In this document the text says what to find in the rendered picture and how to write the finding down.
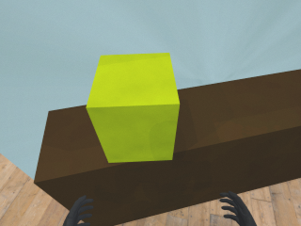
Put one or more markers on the pedestal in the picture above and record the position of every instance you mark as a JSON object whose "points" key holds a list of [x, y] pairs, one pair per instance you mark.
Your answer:
{"points": [[237, 136]]}

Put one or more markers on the left robot hand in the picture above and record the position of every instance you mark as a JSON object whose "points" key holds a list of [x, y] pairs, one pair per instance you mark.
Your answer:
{"points": [[74, 216]]}

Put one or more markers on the right robot hand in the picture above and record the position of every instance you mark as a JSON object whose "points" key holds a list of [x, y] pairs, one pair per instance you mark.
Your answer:
{"points": [[243, 216]]}

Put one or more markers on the carton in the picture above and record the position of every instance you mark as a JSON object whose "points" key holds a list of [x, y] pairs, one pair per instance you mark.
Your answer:
{"points": [[134, 107]]}

